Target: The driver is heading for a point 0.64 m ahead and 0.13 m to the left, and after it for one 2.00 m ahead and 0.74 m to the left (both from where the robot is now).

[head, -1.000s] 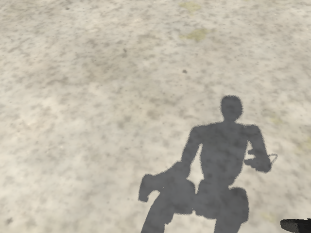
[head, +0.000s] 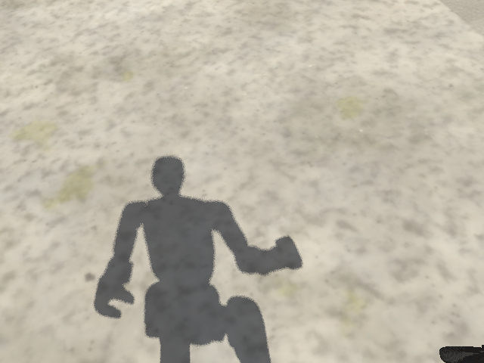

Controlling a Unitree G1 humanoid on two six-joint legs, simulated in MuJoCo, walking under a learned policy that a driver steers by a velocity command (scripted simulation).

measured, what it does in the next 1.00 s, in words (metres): walks ahead, turning left: left foot, then right foot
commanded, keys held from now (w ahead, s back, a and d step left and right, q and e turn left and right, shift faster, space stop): w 0.10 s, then w+q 0.82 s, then q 0.08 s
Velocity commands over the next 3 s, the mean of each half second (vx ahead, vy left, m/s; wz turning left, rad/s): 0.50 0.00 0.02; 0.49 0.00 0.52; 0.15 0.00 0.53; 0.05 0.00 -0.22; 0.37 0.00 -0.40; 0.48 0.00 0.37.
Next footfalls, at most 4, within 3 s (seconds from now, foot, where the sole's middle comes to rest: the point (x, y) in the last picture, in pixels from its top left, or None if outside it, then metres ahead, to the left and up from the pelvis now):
0.18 left None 0.30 0.15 -0.78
0.68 right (299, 327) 0.56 -0.06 -0.78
1.14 left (188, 268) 0.73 0.27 -0.78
1.58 right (256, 235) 0.85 0.07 -0.78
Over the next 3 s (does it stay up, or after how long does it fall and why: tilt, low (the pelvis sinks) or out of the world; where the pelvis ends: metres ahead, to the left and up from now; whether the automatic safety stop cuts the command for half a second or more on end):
stays up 1.22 0.23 0.00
